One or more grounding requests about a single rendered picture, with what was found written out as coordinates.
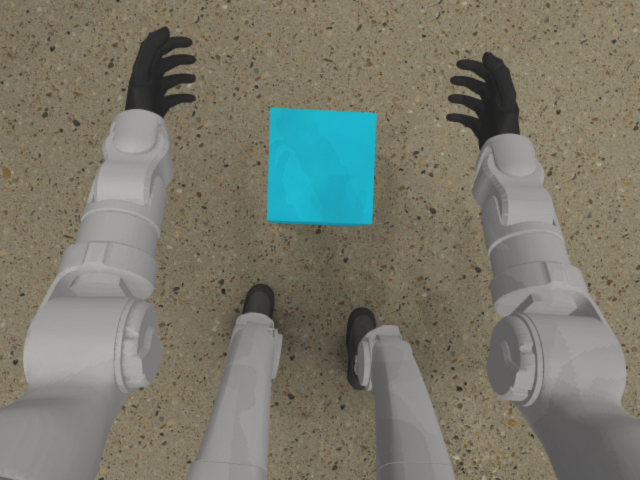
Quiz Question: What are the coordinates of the robot right hand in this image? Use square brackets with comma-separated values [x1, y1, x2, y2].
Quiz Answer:
[446, 52, 520, 150]

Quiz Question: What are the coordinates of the robot right upper arm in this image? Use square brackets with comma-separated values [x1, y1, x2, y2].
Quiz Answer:
[486, 312, 640, 480]

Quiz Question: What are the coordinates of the left robot thigh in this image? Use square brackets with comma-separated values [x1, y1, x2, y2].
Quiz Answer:
[186, 321, 282, 480]

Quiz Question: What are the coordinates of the robot right foot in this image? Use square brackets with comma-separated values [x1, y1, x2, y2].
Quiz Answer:
[346, 307, 376, 390]

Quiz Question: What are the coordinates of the left robot forearm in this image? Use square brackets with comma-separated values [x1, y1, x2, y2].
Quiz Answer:
[23, 109, 174, 382]

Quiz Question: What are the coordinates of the robot left hand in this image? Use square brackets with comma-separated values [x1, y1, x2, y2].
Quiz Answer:
[125, 27, 196, 119]

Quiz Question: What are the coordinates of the carton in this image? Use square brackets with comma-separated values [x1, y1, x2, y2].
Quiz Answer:
[267, 108, 377, 226]

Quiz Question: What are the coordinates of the robot left upper arm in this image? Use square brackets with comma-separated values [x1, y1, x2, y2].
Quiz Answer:
[0, 296, 162, 480]

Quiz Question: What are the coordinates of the right robot forearm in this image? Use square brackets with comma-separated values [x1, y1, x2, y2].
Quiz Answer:
[472, 133, 626, 397]

